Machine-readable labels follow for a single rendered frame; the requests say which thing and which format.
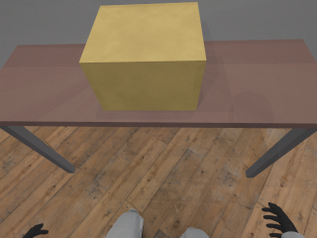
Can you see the robot left thigh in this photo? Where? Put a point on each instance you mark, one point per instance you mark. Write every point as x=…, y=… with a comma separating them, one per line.
x=128, y=225

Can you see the carton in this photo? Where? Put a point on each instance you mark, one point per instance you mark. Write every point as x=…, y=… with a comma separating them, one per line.
x=146, y=57

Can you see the left robot hand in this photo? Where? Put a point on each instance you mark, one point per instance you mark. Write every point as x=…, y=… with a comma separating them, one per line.
x=35, y=231

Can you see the right robot hand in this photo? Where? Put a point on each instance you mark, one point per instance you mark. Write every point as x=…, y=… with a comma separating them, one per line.
x=285, y=224

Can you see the table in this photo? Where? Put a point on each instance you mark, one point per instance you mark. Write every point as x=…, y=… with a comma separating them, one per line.
x=261, y=84

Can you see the robot left shin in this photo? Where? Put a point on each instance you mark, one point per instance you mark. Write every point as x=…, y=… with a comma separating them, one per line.
x=133, y=210

